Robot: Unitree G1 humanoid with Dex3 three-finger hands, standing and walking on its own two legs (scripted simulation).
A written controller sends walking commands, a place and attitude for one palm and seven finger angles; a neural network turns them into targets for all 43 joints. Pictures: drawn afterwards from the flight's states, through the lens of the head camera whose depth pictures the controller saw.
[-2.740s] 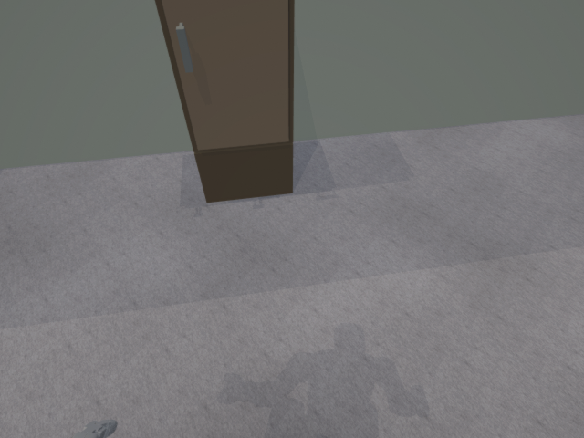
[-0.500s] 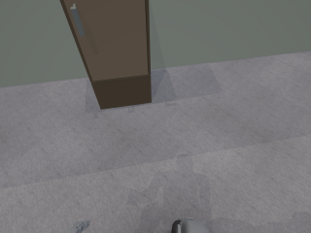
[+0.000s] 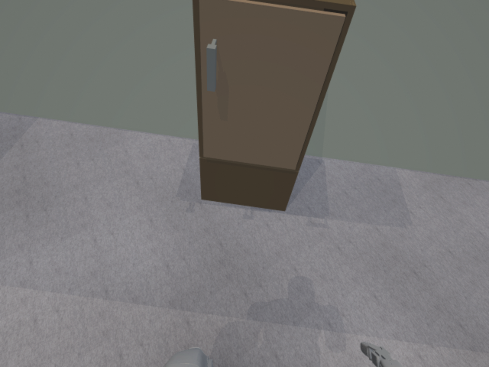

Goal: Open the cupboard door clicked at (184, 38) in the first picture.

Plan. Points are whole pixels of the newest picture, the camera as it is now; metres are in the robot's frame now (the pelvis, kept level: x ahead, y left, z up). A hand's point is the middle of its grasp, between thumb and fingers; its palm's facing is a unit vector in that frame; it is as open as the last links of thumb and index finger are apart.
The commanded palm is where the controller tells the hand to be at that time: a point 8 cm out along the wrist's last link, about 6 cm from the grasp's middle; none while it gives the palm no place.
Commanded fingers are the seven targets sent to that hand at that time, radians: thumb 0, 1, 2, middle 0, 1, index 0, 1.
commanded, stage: take the last steps up to it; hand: left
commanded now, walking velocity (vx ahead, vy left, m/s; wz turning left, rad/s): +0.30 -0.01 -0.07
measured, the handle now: (212, 65) +0.88 +0.17 +0.01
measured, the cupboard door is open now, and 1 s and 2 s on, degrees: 0 0 0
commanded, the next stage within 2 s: come to a stop and stand still in 0.78 s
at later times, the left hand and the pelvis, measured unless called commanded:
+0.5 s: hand (177, 321) +0.21 +0.14 -0.14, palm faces +0.00 -0.97 -0.23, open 7.3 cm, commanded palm none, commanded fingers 0.00 0.90 0.90 -0.20 -0.30 -0.20 -0.30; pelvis +0.15 -0.04 +0.01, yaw -1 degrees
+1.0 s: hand (173, 290) +0.28 +0.17 -0.17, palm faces +0.05 -0.99 -0.15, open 7.4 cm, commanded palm none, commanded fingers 0.00 0.90 0.90 -0.20 -0.30 -0.20 -0.30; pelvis +0.31 +0.00 +0.02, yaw -2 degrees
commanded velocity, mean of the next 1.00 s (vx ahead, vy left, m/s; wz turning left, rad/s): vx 0.17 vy -0.01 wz -0.02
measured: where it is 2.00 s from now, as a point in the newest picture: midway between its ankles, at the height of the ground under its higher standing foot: (238, 353)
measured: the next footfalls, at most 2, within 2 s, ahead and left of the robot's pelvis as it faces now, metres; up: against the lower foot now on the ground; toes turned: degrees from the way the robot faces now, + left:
right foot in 0.44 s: +0.22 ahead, -0.16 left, +0.00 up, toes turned -10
left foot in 0.86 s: +0.40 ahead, +0.10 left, +0.00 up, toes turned +7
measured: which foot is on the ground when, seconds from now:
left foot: down 0.00-0.44, up 0.46-0.84, down 0.86-1.00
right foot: up 0.00-0.42, down 0.44-0.86, up 0.88-1.00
